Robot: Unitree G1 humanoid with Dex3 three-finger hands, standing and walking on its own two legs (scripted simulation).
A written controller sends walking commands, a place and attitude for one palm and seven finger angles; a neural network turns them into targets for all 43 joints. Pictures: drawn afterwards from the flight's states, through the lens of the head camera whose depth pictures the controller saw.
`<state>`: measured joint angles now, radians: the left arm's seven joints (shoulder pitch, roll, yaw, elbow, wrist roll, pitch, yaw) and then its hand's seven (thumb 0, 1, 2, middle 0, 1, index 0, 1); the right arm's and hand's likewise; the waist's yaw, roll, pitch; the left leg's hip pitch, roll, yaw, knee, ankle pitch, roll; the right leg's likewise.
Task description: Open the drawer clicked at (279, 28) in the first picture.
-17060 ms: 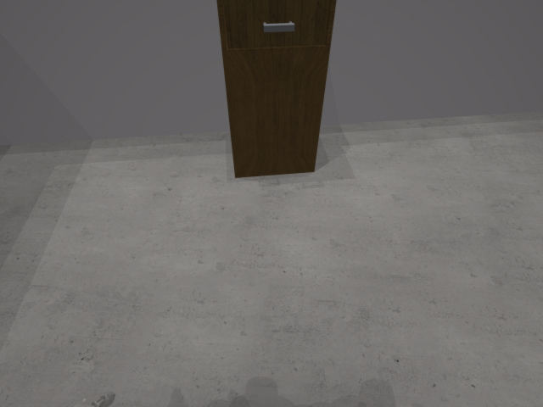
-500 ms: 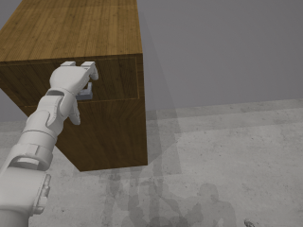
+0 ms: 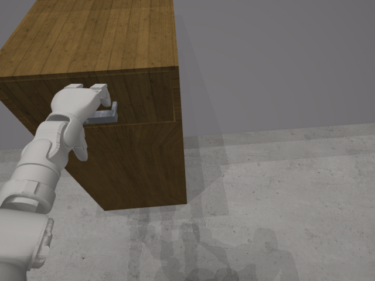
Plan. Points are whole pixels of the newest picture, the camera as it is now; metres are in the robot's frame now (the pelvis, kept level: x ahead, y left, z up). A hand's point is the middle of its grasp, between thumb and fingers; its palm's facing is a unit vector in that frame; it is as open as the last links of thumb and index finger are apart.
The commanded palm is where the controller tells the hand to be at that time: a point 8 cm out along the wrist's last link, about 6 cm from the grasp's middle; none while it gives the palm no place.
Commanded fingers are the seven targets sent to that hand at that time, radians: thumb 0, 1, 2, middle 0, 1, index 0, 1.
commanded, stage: move the hooked fingers above the handle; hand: left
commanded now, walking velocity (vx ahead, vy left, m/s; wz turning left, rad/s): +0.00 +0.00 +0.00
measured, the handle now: (94, 111) +0.51 +0.27 +0.04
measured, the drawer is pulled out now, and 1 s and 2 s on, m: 0.00 0.00 0.00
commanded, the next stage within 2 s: lower the fingers behind the handle in 0.70 s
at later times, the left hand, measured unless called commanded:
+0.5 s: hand (64, 119) +0.43 +0.29 +0.09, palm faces -0.14 +0.05 -0.99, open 13.8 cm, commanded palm +0.43 +0.27 +0.15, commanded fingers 0.00 -0.50 0.30 -0.30 -1.20 -0.30 -1.20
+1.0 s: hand (82, 109) +0.46 +0.26 +0.10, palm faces -0.04 +0.01 -1.00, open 13.5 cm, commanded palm +0.44 +0.28 +0.14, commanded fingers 0.00 -0.50 0.30 -0.30 -1.20 -0.30 -1.20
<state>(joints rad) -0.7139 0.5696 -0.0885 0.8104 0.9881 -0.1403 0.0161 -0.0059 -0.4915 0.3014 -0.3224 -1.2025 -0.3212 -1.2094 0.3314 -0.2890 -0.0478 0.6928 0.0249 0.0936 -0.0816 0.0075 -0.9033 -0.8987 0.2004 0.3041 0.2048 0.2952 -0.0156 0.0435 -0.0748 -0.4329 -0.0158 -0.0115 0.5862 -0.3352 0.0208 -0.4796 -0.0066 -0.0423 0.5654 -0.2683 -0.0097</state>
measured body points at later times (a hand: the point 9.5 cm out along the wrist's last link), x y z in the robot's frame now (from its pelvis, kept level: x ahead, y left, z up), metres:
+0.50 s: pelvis +0.00 +0.00 +0.00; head +0.05 -0.03 +0.45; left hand +0.43 +0.29 +0.15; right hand +0.07 -0.26 -0.14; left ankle -0.03 +0.11 -0.73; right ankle +0.00 -0.12 -0.73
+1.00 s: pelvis -0.01 +0.00 +0.00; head +0.04 -0.03 +0.45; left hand +0.45 +0.26 +0.15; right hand +0.06 -0.25 -0.14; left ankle -0.03 +0.11 -0.73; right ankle +0.00 -0.12 -0.73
